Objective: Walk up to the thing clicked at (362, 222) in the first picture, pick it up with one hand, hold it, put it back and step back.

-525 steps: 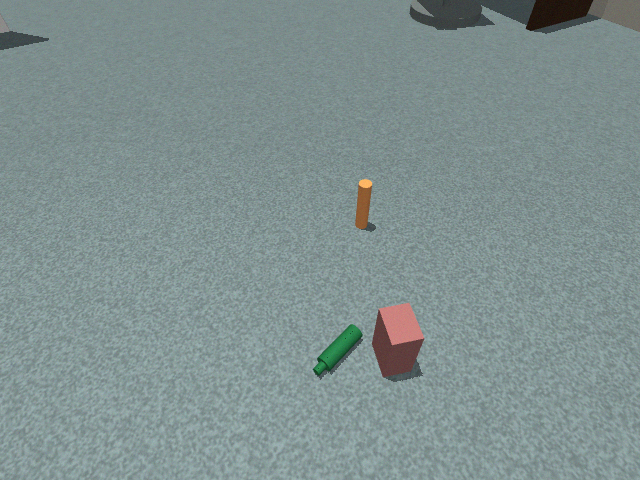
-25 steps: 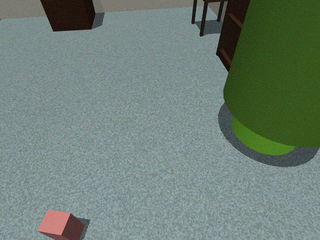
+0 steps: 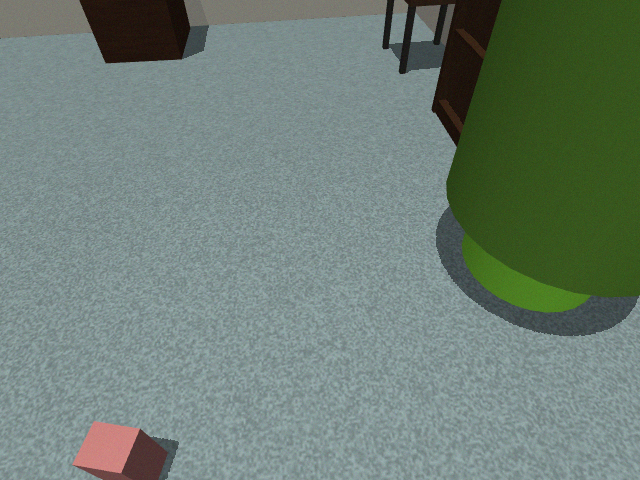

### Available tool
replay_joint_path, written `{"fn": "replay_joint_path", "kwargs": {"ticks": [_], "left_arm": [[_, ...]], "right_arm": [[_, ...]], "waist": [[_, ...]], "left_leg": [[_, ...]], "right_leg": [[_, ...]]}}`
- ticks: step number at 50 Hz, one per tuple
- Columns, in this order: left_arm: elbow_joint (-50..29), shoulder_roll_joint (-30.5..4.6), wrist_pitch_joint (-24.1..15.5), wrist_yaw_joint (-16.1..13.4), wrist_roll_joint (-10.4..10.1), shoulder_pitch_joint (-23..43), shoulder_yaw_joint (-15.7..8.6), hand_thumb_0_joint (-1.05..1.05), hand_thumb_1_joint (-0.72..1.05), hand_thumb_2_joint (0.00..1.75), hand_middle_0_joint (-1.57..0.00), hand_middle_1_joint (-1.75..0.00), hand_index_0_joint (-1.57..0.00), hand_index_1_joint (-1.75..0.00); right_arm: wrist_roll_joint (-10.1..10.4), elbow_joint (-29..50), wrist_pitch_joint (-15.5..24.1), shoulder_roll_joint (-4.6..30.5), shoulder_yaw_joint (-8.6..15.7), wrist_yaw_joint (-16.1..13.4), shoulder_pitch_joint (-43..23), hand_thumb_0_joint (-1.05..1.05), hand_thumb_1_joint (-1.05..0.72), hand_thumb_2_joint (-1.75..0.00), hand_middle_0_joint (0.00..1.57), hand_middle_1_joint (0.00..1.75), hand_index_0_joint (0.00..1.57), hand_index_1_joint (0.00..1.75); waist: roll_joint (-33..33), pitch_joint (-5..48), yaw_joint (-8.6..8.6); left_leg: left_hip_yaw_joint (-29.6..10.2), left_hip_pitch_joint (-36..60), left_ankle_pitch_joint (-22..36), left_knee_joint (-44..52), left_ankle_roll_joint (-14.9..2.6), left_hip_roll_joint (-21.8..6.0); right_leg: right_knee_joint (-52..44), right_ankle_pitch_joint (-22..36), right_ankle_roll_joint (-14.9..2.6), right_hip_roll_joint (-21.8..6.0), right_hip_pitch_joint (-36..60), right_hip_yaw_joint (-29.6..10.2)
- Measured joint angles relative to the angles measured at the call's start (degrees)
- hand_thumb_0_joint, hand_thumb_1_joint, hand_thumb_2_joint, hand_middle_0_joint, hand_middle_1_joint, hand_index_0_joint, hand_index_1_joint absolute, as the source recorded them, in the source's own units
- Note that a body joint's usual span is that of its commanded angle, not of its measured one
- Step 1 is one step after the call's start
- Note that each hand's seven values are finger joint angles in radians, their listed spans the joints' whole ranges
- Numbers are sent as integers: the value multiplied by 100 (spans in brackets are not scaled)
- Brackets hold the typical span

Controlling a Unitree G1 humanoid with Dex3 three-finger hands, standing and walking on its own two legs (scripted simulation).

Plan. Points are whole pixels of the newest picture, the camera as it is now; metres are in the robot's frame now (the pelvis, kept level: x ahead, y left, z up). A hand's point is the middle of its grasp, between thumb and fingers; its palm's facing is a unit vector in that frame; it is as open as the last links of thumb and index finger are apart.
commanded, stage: stand
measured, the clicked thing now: out of the picture +0.47 +1.13 -0.66
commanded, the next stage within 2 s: walk up in 0.68 s
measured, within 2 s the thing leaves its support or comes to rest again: neither
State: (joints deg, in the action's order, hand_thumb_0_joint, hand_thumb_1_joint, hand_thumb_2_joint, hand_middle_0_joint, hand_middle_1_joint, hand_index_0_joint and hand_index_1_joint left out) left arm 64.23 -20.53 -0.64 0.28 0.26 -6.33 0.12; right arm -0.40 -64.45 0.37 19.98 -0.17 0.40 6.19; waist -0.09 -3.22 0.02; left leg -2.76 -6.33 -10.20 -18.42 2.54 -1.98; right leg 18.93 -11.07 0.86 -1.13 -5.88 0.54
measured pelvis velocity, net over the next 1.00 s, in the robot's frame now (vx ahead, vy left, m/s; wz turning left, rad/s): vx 0.06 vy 0.05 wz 0.06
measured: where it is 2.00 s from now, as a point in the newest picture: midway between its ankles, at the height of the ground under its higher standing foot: (315, 410)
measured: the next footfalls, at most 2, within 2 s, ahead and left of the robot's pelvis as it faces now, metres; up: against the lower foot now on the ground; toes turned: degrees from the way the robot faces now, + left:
left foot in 0.94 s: +0.14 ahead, +0.18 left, +0.00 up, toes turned +6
right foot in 1.34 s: +0.35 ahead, -0.09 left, +0.00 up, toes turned +0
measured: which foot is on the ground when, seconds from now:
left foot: down 0.00-0.76, up 0.78-0.92, down 0.94-1.00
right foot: down 0.00-0.96, up 0.98-1.00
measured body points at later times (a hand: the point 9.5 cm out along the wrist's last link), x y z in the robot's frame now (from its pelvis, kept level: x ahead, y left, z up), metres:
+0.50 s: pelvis +0.00 +0.00 +0.00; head +0.02 +0.00 +0.45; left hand +0.07 +0.30 -0.13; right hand +0.07 -0.30 -0.14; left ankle +0.00 +0.15 -0.75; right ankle -0.01 -0.13 -0.75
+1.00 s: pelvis +0.06 +0.05 -0.02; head +0.08 +0.06 +0.43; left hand +0.06 +0.39 -0.15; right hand +0.15 -0.29 -0.12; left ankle +0.10 +0.17 -0.75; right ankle -0.01 -0.12 -0.73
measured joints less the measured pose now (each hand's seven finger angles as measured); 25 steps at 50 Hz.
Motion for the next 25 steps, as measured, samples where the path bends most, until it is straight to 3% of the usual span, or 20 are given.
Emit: {"fn": "replay_joint_path", "kwargs": {"ticks": [25], "left_arm": [[0,-5,10,-1,3,-81,-5,1,91,90,-20,-30,-21,-30]], "right_arm": [[-6,-19,-12,-3,14,12,57,0,-91,-90,20,30,20,30]], "waist": [[9,-28,3]], "left_leg": [[25,3,11,30,-1,-5]], "right_leg": [[1,3,-4,4,-21,-23]]}}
